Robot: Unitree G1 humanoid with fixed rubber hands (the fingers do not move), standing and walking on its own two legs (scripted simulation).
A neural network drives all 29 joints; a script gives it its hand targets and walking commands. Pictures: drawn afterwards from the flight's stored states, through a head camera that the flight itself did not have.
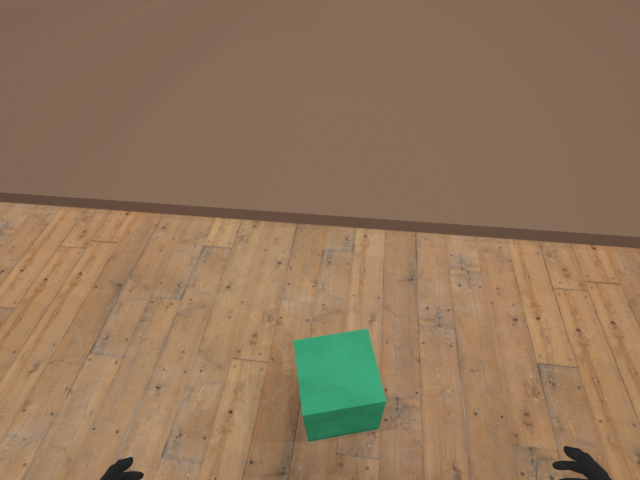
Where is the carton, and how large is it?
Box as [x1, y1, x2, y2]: [294, 329, 385, 441]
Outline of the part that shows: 367,329 294,340 302,415 308,441 378,428 385,403 385,398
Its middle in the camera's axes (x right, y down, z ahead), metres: +0.05 +0.43 +1.12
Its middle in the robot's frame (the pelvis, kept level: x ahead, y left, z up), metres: +0.46 +0.00 -0.66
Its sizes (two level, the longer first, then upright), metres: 0.210 0.200 0.250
